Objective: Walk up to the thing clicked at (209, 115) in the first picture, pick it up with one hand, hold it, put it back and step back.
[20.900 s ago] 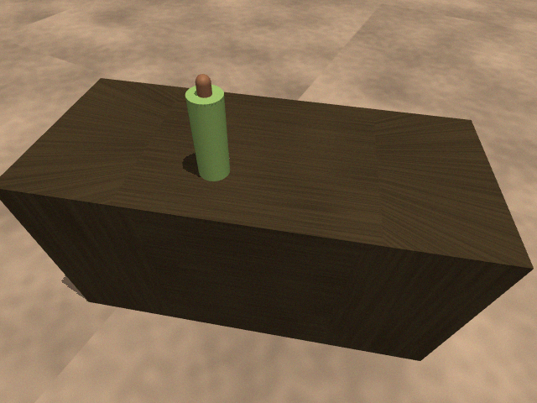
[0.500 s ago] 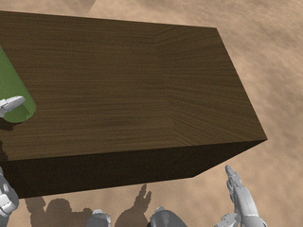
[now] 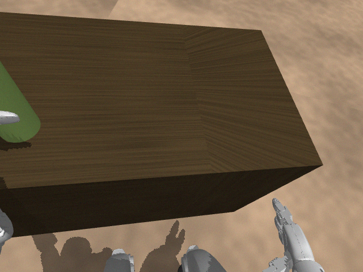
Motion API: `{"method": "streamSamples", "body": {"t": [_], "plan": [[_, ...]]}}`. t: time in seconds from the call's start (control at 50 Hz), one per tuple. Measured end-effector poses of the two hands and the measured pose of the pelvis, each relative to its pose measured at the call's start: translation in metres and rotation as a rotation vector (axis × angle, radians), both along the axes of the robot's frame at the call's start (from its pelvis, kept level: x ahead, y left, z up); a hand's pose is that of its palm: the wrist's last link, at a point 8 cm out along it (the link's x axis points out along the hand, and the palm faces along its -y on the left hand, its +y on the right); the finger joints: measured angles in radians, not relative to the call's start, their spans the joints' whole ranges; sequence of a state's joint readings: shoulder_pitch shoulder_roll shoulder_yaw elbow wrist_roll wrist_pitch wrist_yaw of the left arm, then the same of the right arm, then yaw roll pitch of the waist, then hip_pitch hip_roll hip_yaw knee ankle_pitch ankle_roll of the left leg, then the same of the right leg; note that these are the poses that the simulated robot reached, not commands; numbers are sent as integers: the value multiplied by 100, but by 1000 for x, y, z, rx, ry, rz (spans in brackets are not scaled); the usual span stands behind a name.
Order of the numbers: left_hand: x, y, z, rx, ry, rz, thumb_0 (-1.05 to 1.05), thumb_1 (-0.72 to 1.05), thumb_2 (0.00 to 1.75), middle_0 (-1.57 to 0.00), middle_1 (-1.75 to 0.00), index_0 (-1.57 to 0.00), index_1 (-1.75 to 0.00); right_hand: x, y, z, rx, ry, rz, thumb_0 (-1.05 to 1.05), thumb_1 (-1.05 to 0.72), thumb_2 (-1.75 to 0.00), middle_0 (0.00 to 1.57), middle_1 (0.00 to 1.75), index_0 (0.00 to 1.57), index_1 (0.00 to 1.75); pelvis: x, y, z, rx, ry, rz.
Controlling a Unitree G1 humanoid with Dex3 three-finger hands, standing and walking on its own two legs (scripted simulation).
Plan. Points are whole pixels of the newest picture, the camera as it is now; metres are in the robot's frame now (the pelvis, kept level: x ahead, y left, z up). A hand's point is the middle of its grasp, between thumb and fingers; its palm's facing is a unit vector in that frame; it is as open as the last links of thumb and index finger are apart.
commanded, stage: withdraw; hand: left
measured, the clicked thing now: out of the picture +0.48 +0.31 +0.09
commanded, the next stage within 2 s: rise in 0.28 s
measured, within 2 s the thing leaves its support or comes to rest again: neither
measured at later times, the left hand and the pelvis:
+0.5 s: hand out of the picture +0.46 +0.40 +0.14, palm faces +0.43 -0.89 -0.15, open 17.6 cm; pelvis +0.01 +0.01 +0.02, yaw +0 degrees
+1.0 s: hand out of the picture +0.34 +0.42 +0.08, palm faces +0.47 -0.77 -0.44, open 17.3 cm; pelvis +0.02 +0.02 +0.04, yaw +1 degrees
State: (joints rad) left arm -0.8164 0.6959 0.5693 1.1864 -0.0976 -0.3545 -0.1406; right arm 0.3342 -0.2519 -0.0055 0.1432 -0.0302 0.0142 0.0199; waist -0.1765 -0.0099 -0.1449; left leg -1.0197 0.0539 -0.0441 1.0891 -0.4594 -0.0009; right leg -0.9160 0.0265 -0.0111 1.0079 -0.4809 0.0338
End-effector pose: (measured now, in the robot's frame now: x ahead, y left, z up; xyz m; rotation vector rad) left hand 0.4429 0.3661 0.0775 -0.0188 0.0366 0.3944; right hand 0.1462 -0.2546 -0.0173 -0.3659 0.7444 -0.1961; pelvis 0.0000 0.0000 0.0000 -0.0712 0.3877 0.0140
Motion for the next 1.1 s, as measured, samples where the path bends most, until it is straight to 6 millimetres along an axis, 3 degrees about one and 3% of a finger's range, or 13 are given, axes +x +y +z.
{"method": "streamSamples", "body": {"t": [0.16, 0.32, 0.38, 0.46, 0.62, 0.72, 0.8, 0.86, 0.92, 1.02, 1.1], "plan": [[-2, 6, 5, -6, -14, 15, -2, -61, 7, -20, -18, -24, -15, -1, 1, 9, -11, -16, -3, -1, 54, -4, 6, 5, 6, 5, 0, -3, 1, -3, -9, 3], [-5, 40, 74, 61, -84, 51, -2, -61, 2, -10, -9, -14, -6, -1, 1, 16, 2, -32, -48, -1, 53, -5, 6, 5, 6, 5, 8, 0, 12, -3, -47, 3], [-8, 49, 87, 65, -40, 24, -2, -61, 1, -9, -7, -12, -4, 2, 5, 11, 31, -25, -44, -1, 52, -5, 6, 5, 6, 5, 9, 3, 15, -3, -53, 3], [-19, 62, 82, 84, 88, 25, -1, -60, 1, -8, -6, -11, -3, 9, 14, 9, 73, -31, -22, -1, 54, -5, 6, 5, 6, 5, 10, 6, 19, 0, -56, -1], [-67, 104, 40, 60, 354, 213, -2, -57, 2, -7, -5, -10, -3, 1, 29, 1, 135, 79, 24, -1, 52, -6, 6, 5, 6, 5, 10, 6, 24, 9, -59, 1], [-91, 134, 49, 93, 332, 339, -2, -57, 3, -8, -5, -9, -3, 3, 32, 5, 114, 103, 58, -1, 49, -7, 6, 5, 6, 5, 10, 6, 26, 1, -76, 11], [-108, 143, 56, 164, 361, 376, -2, -57, 4, -7, -4, -7, -4, 12, 31, 6, 104, 89, 74, -1, 48, -8, 6, 5, 6, 5, 9, 9, 28, -6, -85, 18], [-120, 137, 52, 218, 421, 355, -2, -55, 5, -7, -3, -6, -3, 14, 31, 5, 119, 70, 72, -1, 47, -8, 6, 5, 6, 5, 10, 13, 31, -8, -96, 19], [-131, 118, 43, 256, 465, 301, -1, -53, 5, -7, -3, -6, -3, 12, 32, 2, 146, 64, 60, -1, 47, -8, 6, 5, 6, 5, 13, 16, 35, -3, -116, 15], [-153, 69, 29, 302, 441, 186, -1, -50, 5, -6, -2, -6, -2, 6, 35, 0, 186, 52, 33, -1, 45, -9, 6, 5, 6, 5, 17, 17, 39, 12, -163, 7], [-183, 20, 30, 335, 351, 96, -1, -48, 5, -7, -2, -6, -2, 11, 31, 8, 185, -8, -3, -1, 45, -9, 6, 5, 6, 6, 18, 14, 41, 26, -205, 2]]}}
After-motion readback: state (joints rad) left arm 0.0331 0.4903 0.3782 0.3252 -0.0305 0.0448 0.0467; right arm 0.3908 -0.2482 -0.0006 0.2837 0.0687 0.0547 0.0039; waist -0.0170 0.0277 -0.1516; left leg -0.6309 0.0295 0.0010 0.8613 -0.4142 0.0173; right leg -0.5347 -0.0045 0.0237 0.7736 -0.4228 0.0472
